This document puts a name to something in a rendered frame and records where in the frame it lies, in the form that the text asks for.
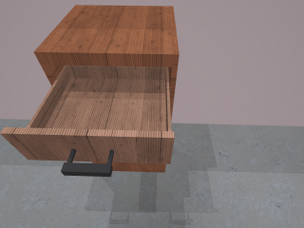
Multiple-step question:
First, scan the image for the cabinet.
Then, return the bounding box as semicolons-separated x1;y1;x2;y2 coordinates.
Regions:
34;5;180;173

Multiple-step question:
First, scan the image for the drawer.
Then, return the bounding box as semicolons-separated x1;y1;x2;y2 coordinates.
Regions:
0;65;175;164

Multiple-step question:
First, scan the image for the handle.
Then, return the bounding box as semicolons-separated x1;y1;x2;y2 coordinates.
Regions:
61;148;114;177

